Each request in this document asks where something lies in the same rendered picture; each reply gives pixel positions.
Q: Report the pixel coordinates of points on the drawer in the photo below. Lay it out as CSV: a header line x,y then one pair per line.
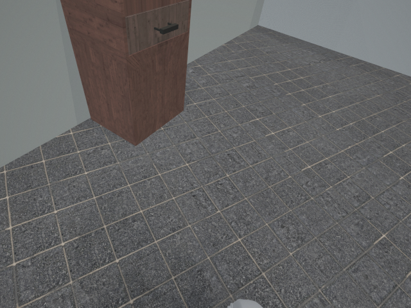
x,y
140,27

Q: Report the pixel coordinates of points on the cabinet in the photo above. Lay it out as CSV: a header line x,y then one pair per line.
x,y
130,95

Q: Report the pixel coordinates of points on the handle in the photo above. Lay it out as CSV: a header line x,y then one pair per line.
x,y
168,29

